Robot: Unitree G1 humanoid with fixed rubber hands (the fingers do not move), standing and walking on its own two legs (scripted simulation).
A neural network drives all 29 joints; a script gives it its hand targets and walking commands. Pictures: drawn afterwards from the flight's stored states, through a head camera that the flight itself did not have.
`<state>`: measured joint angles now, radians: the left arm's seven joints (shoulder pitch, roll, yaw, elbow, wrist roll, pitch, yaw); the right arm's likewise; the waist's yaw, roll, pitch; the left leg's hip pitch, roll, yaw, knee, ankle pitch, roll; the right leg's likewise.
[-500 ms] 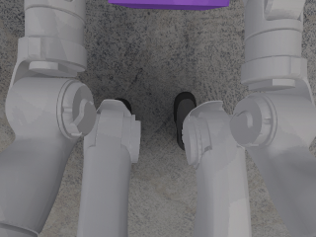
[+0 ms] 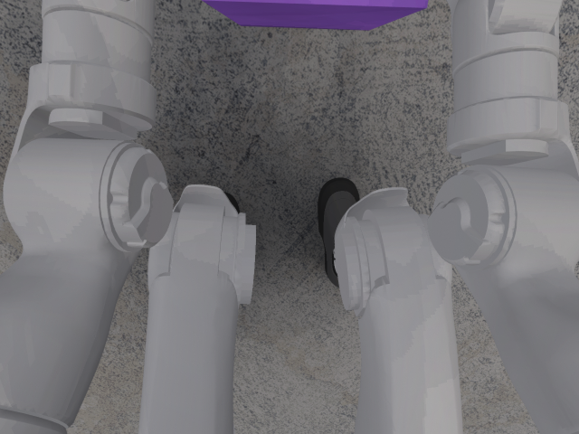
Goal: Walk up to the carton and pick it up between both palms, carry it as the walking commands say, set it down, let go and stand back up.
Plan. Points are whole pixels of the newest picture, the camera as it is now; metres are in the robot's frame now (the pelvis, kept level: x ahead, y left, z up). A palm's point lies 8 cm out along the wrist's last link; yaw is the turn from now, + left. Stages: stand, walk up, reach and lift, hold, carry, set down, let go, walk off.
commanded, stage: set down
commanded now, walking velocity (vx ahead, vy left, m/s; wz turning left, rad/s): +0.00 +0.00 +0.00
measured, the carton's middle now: out of the picture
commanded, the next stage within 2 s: none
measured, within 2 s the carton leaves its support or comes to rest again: neither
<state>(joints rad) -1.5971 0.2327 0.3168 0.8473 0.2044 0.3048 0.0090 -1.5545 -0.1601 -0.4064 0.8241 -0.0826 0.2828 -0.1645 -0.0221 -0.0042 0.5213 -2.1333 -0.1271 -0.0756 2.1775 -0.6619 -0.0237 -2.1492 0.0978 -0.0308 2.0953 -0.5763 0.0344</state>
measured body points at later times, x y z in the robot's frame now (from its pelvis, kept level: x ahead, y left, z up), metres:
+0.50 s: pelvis +0.00 +0.00 +0.00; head +0.40 +0.03 +0.19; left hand +0.59 +0.13 -0.20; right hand +0.57 -0.15 -0.20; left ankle +0.09 +0.11 -0.36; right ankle +0.12 -0.11 -0.36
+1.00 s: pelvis +0.01 +0.00 -0.01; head +0.40 +0.03 +0.19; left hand +0.59 +0.13 -0.20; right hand +0.57 -0.15 -0.20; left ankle +0.09 +0.11 -0.36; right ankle +0.12 -0.11 -0.36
